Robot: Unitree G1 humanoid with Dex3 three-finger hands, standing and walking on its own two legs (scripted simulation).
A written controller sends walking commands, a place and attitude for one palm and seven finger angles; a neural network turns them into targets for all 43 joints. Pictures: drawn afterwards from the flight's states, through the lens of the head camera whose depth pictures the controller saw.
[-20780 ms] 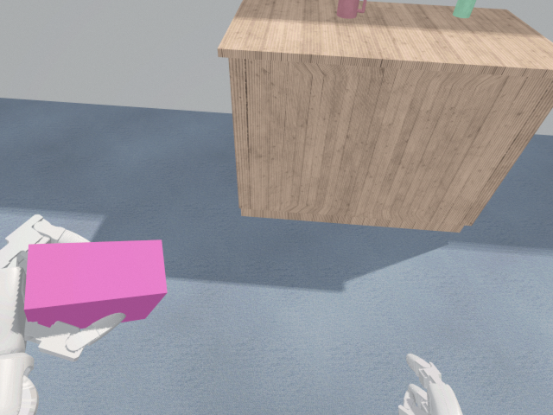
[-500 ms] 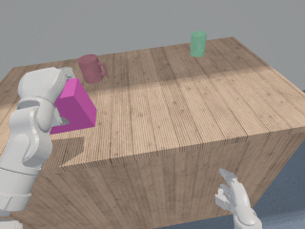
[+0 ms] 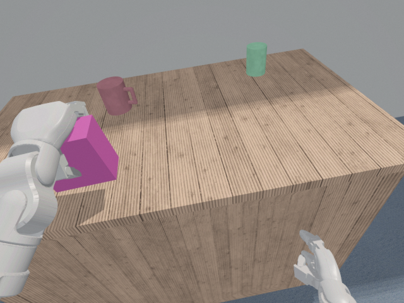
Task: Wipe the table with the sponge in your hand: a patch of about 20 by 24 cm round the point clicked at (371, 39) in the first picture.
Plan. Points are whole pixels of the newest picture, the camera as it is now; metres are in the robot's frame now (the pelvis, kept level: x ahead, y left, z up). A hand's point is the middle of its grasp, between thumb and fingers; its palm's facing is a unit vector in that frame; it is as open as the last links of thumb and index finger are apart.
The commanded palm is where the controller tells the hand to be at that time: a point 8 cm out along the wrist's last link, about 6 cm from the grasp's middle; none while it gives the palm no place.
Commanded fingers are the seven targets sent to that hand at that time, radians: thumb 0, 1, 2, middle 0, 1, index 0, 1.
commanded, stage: lower the sponge onto the table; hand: left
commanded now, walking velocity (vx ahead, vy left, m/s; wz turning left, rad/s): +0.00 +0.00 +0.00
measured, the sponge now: (78, 162) +0.28 +0.30 +0.17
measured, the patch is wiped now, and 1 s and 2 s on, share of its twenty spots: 0.05 0.05 0.10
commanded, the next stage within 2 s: wipe forward along the first lane in 1.52 s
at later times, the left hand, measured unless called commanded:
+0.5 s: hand (75, 149) +0.28 +0.29 +0.21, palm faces +0.14 -0.03 -0.99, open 10.3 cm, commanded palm +0.24 +0.28 +0.28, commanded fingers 0.00 0.10 1.30 -1.20 -1.60 -1.20 -1.60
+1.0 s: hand (83, 162) +0.28 +0.28 +0.18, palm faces +0.09 -0.03 -1.00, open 10.3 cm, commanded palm +0.24 +0.28 +0.26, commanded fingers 0.00 0.10 1.30 -1.20 -1.60 -1.20 -1.60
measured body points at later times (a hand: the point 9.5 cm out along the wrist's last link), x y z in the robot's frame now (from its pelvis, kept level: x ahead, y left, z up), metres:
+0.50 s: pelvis +0.00 +0.01 +0.00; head -0.03 -0.04 +0.45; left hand +0.27 +0.28 +0.26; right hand +0.26 -0.16 -0.07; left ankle +0.07 +0.15 -0.73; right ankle +0.01 -0.12 -0.73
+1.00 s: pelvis +0.00 +0.00 +0.00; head -0.02 -0.04 +0.45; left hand +0.27 +0.28 +0.23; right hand +0.25 -0.18 -0.07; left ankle +0.07 +0.15 -0.73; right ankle +0.01 -0.12 -0.73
